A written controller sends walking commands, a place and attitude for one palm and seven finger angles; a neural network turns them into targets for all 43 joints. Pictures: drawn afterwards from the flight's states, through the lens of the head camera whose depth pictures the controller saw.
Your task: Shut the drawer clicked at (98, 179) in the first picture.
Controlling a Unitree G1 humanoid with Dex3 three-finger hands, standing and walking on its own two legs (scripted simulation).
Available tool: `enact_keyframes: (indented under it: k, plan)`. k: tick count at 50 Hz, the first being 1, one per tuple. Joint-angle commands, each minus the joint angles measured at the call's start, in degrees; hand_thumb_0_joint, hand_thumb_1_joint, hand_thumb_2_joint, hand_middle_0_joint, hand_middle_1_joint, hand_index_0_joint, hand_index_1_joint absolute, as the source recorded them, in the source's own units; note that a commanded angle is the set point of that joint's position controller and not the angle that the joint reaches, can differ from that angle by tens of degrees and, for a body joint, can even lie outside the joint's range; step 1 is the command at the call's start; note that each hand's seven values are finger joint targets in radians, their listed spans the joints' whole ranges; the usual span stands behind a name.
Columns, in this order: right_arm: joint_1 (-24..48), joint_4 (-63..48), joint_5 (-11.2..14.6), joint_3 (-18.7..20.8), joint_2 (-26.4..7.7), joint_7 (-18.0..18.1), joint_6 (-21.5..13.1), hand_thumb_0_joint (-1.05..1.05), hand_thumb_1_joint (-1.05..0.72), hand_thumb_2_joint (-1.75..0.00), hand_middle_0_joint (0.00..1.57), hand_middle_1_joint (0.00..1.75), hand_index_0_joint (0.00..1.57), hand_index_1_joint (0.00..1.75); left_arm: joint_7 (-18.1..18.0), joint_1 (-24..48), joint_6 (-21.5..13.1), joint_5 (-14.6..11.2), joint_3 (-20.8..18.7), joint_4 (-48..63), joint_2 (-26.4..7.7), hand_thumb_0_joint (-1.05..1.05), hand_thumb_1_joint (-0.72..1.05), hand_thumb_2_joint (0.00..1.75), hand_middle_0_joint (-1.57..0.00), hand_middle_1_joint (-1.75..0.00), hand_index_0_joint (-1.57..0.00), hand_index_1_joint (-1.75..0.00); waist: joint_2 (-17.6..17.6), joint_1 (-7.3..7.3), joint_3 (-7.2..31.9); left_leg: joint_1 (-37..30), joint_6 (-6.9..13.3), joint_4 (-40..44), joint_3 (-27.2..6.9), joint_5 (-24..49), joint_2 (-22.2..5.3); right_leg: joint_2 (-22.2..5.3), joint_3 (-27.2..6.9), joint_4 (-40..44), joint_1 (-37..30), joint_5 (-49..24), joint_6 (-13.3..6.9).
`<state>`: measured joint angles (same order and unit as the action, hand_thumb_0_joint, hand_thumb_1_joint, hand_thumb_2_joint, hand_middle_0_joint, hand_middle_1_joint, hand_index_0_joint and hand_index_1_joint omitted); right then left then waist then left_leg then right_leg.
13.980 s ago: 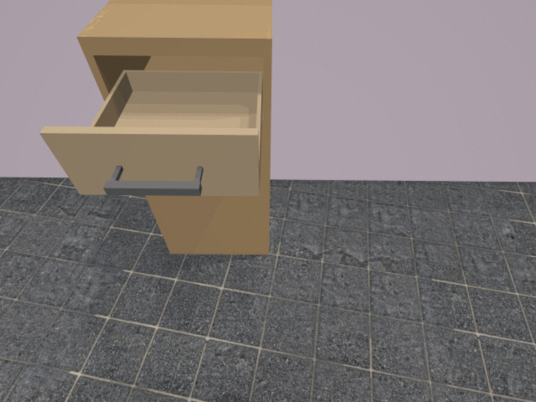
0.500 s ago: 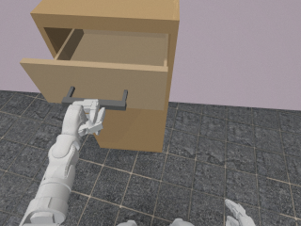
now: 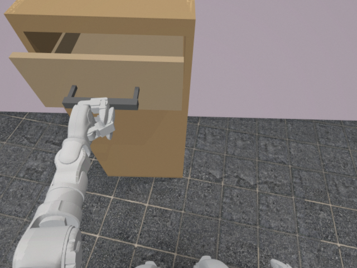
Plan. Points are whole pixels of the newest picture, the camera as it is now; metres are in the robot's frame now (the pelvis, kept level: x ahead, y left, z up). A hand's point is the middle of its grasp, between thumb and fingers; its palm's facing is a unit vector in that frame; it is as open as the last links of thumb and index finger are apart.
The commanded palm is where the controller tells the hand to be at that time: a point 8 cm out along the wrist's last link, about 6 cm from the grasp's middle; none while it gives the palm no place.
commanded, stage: push the drawer shut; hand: left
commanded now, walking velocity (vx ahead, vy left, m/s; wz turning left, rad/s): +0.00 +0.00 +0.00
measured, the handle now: (103, 97) +0.50 +0.18 +0.07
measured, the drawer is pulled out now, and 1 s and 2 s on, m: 0.09 0.00 0.00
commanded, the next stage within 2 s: pull the fist back off the drawer in 1.14 s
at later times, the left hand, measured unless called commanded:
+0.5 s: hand (113, 102) +0.48 +0.15 +0.07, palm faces -0.06 -1.00 -0.03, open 3.2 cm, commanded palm +0.47 +0.21 +0.07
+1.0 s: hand (114, 91) +0.53 +0.15 +0.07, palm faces -0.03 -1.00 -0.03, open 3.1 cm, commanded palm +0.53 +0.19 +0.07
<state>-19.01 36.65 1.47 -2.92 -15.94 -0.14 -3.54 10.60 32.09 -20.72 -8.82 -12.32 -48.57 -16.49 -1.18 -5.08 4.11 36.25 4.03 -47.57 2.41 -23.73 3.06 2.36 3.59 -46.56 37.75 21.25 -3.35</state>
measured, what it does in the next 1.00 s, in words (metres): stands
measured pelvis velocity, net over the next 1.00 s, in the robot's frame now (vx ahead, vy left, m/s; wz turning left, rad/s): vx -0.01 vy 0.01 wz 0.00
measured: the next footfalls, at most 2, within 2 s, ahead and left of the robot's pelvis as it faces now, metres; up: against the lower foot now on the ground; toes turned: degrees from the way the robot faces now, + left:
none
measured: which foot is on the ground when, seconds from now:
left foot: down 0.00-1.00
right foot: down 0.00-1.00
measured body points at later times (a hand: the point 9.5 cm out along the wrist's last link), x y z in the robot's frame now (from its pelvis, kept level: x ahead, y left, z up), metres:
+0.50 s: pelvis -0.01 -0.01 -0.01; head +0.10 -0.01 +0.42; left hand +0.48 +0.20 +0.07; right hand +0.02 -0.28 -0.13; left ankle -0.01 +0.07 -0.70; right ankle +0.01 -0.08 -0.70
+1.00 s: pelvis -0.01 +0.01 -0.02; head +0.12 +0.02 +0.41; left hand +0.52 +0.21 +0.07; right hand -0.03 -0.25 -0.13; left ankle -0.01 +0.07 -0.70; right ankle +0.01 -0.08 -0.70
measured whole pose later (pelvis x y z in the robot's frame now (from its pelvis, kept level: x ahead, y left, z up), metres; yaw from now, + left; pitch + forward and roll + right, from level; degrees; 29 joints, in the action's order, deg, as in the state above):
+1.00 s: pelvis -0.01 +0.01 -0.02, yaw +0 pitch +22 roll -3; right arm -24.9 38.0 -1.4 -4.1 -16.7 -1.9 -0.7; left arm 9.6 60.8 -21.5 -2.1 -19.1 -74.3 -27.7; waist -2.5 -11.7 5.5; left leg 52.9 4.7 -56.4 0.7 -25.5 2.2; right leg 2.9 5.9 -51.6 52.3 21.5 -2.9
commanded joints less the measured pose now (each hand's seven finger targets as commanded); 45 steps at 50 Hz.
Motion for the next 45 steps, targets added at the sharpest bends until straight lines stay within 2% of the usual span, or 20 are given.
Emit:
enact_keyframes:
  k: [1,3,6,8,10,16,17,21,22,24,27,28,29,30,31,32,36,39,40,45]
  plan:
    - [-3.23,-4.88,0.13,3.19,-8.25,1.01,-1.25,0.00,-0.90,-0.90,0.20,0.30,0.20,0.30,-1.14,29.87,-4.60,-1.25,-4.35,9.58,-13.58,0.00,0.90,0.90,-1.40,-1.60,-1.40,-1.60,-0.19,-1.66,19.26,-6.26,-2.21,5.05,-5.14,14.21,-2.54,-1.57,-5.26,5.00,-10.66,-15.84,1.46]
    - [-3.75,-4.33,0.09,3.20,-8.25,1.01,-1.25,0.00,-0.90,-0.90,0.20,0.30,0.20,0.30,-0.73,32.56,-5.12,-1.24,-4.77,8.52,-14.28,0.00,0.90,0.90,-1.40,-1.60,-1.40,-1.60,-1.41,-1.93,20.35,-6.04,-2.25,4.68,-5.07,13.58,-2.47,-1.67,-5.48,4.83,-10.48,-15.26,1.50]
    - [-4.69,-3.97,-0.01,3.16,-8.68,1.15,-1.03,0.00,-0.90,-0.90,0.20,0.30,0.20,0.30,-0.28,34.48,-5.44,-1.26,-6.70,5.22,-16.91,0.00,0.90,0.90,-1.40,-1.60,-1.40,-1.60,1.11,-2.50,21.81,-3.75,-1.66,3.74,-4.66,12.30,-2.34,-1.60,-6.37,4.85,-11.62,-15.07,1.79]
    - [-4.91,-3.99,0.08,3.04,-8.51,1.23,-0.98,0.00,-0.90,-0.90,0.20,0.30,0.20,0.30,0.31,36.66,-5.76,-1.06,-7.23,4.71,-18.28,0.00,0.90,0.90,-1.40,-1.60,-1.40,-1.60,0.15,-2.57,22.87,-2.12,-1.62,3.46,-4.27,11.62,-2.17,-1.85,-7.21,4.90,-13.07,-15.09,1.90]
    - [-5.24,-3.45,0.21,2.93,-8.50,1.30,-1.02,0.00,-0.90,-0.90,0.20,0.30,0.20,0.30,0.95,39.71,-5.75,-1.03,-6.07,2.67,-17.41,0.00,0.90,0.90,-1.40,-1.60,-1.40,-1.60,-0.39,-3.61,22.16,-1.50,-1.52,3.10,-4.26,10.53,-2.29,-1.82,-7.33,5.11,-11.54,-13.87,1.95]
    - [-6.92,-2.99,0.26,2.62,-9.08,1.32,-0.98,0.00,-0.90,-0.90,0.20,0.30,0.20,0.30,1.86,44.37,-5.19,-0.83,-8.78,-2.26,-22.38,0.00,0.90,0.90,-1.40,-1.60,-1.40,-1.60,-0.51,-4.79,22.29,3.87,-1.10,1.00,-3.95,7.92,-2.47,-1.81,-9.67,5.43,-11.37,-10.35,2.11]
    - [-7.43,-3.17,0.13,2.61,-9.24,1.29,-0.89,0.00,-0.90,-0.90,0.20,0.30,0.20,0.30,1.90,44.31,-5.11,-0.46,-10.40,-2.64,-24.53,0.00,0.90,0.90,-1.40,-1.60,-1.40,-1.60,-0.64,-4.45,23.51,4.83,-1.11,0.59,-3.77,8.28,-2.51,-1.80,-10.05,5.14,-12.35,-10.61,2.11]
    - [-8.72,-3.26,-0.06,2.80,-9.49,1.05,-0.64,0.00,-0.90,-0.90,0.20,0.30,0.20,0.30,2.21,46.53,-4.84,-0.02,-11.51,-3.65,-26.49,0.00,0.90,0.90,-1.40,-1.60,-1.40,-1.60,-1.28,-4.89,26.37,5.34,-1.04,-0.58,-3.83,10.46,-2.65,-1.72,-10.20,4.06,-13.11,-13.53,2.15]
    - [-9.07,-3.60,-0.10,2.70,-9.39,0.87,-0.52,0.00,-0.90,-0.90,0.20,0.30,0.20,0.30,2.34,46.81,-4.97,0.38,-11.06,-2.89,-26.22,0.00,0.90,0.90,-1.40,-1.60,-1.40,-1.60,-4.21,-4.50,27.67,4.01,-1.23,-0.40,-3.78,11.74,-2.62,-1.58,-9.71,3.54,-12.68,-14.67,1.97]
    - [-9.43,-3.42,-0.23,2.81,-9.47,0.58,-0.22,0.00,-0.90,-0.90,0.20,0.30,0.20,0.30,2.32,47.99,-4.62,0.47,-9.67,-4.15,-24.34,0.00,0.90,0.90,-1.40,-1.60,-1.40,-1.60,-4.77,-5.39,26.95,2.67,-1.27,-0.49,-4.14,11.31,-2.86,-1.25,-8.63,3.49,-9.48,-13.32,1.95]
    - [-10.92,-3.08,-0.51,2.91,-10.35,0.40,0.32,0.00,-0.90,-0.90,0.20,0.30,0.20,0.30,1.23,48.92,-4.19,1.26,-11.56,-6.64,-26.96,0.00,0.90,0.90,-1.40,-1.60,-1.40,-1.60,-2.54,-6.13,26.16,3.67,-0.95,-0.93,-4.65,10.87,-3.15,-0.77,-7.85,3.15,-7.04,-11.64,2.03]
    - [-10.88,-3.13,-0.57,2.83,-10.06,0.28,0.43,0.00,-0.90,-0.90,0.20,0.30,0.20,0.30,1.13,50.60,-4.07,1.63,-9.37,-6.96,-24.73,0.00,0.90,0.90,-1.40,-1.60,-1.40,-1.60,-4.16,-6.79,25.04,3.61,-1.07,-0.67,-4.74,10.21,-3.12,-0.78,-7.55,3.13,-5.56,-10.69,2.02]
    - [-11.51,-2.88,-0.74,3.00,-10.39,0.19,0.48,0.00,-0.90,-0.90,0.20,0.30,0.20,0.30,0.67,50.92,-3.94,1.77,-10.58,-7.85,-25.75,0.00,0.90,0.90,-1.40,-1.60,-1.40,-1.60,-2.65,-6.82,25.00,4.09,-0.94,-0.93,-4.86,9.61,-3.18,-0.69,-7.46,3.24,-5.18,-9.74,2.06]
    - [-11.71,-2.93,-0.76,2.97,-10.41,0.11,0.59,0.00,-0.90,-0.90,0.20,0.30,0.20,0.30,0.44,51.93,-3.99,2.24,-10.06,-7.80,-25.84,0.00,0.90,0.90,-1.40,-1.60,-1.40,-1.60,-3.73,-7.08,24.79,4.01,-1.00,-0.92,-4.98,9.53,-3.26,-0.61,-7.17,2.95,-4.31,-9.33,2.03]
    - [-12.10,-2.92,-1.03,2.98,-10.57,0.04,0.69,0.00,-0.90,-0.90,0.20,0.30,0.20,0.30,0.12,53.22,-4.03,2.54,-9.55,-7.79,-25.08,0.00,0.90,0.90,-1.40,-1.60,-1.40,-1.60,-3.84,-7.55,25.70,2.94,-0.87,-1.16,-5.29,10.57,-3.19,-0.52,-6.72,2.48,-3.35,-10.11,1.91]
    - [-12.80,-2.58,-1.28,3.18,-10.85,0.03,0.81,0.00,-0.90,-0.90,0.20,0.30,0.20,0.30,-0.56,54.70,-4.44,3.04,-11.20,-6.62,-27.31,0.00,0.90,0.90,-1.40,-1.60,-1.40,-1.60,-4.98,-7.26,27.53,1.13,-1.01,-1.29,-5.67,12.34,-3.42,-0.43,-6.11,1.88,-2.77,-11.19,1.89]
    - [-14.11,-2.26,-2.02,3.13,-10.88,-0.49,1.48,0.00,-0.90,-0.90,0.20,0.30,0.20,0.30,-1.32,56.05,-4.45,3.90,-9.98,-7.86,-25.52,0.00,0.90,0.90,-1.40,-1.60,-1.40,-1.60,-6.39,-8.14,29.53,-2.46,-1.26,-1.98,-6.54,15.64,-3.65,-0.07,-5.00,1.08,0.21,-12.54,1.73]
    - [-15.06,-1.87,-2.27,3.09,-11.31,-0.70,2.10,0.00,-0.90,-0.90,0.20,0.30,0.20,0.30,-1.89,57.45,-3.84,4.78,-9.69,-10.83,-25.59,0.00,0.90,0.90,-1.40,-1.60,-1.40,-1.60,-5.74,-9.01,27.13,-1.85,-1.38,-1.75,-7.27,14.18,-3.92,0.17,-4.41,1.39,2.69,-10.26,1.75]
    - [-15.42,-1.83,-2.37,3.14,-11.60,-0.60,2.31,0.00,-0.90,-0.90,0.20,0.30,0.20,0.30,-2.30,58.11,-3.82,5.15,-11.05,-11.14,-27.63,0.00,0.90,0.90,-1.40,-1.60,-1.40,-1.60,-5.04,-9.11,26.84,-1.02,-1.31,-1.96,-7.27,13.70,-4.02,0.14,-4.34,1.32,2.91,-9.71,1.79]
    - [-16.05,-0.80,-2.82,3.16,-11.49,-0.89,2.37,0.00,-0.90,-0.90,0.20,0.30,0.20,0.30,-3.68,63.84,-4.32,5.68,-7.06,-10.44,-22.74,0.00,0.90,0.90,-1.40,-1.60,-1.40,-1.60,-8.23,-11.20,26.60,-5.35,-1.83,-2.06,-9.34,13.71,-4.58,0.22,-3.30,1.23,8.79,-7.35,1.85]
